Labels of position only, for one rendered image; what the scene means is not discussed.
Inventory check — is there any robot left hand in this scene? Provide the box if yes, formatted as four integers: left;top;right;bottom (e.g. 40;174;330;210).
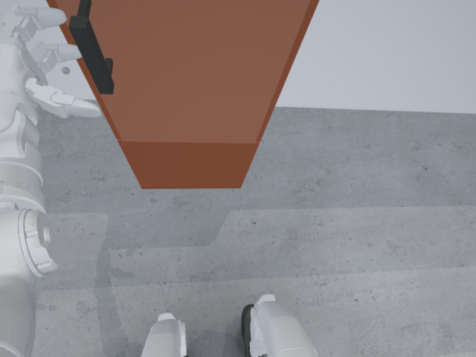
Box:
0;5;101;118

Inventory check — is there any cupboard door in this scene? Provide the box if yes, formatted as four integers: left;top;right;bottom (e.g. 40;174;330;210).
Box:
55;0;310;144

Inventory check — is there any robot right foot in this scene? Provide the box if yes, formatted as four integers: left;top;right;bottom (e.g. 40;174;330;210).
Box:
242;304;264;357

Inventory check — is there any left robot upper arm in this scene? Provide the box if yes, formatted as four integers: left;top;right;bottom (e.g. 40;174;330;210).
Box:
0;208;62;357

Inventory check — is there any right robot thigh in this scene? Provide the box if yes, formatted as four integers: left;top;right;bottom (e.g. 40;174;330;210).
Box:
251;301;318;357

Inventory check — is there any handle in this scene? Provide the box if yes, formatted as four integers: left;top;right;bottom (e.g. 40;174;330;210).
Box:
68;0;115;94

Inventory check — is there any robot left forearm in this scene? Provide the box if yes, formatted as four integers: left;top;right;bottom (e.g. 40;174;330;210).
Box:
0;91;46;215

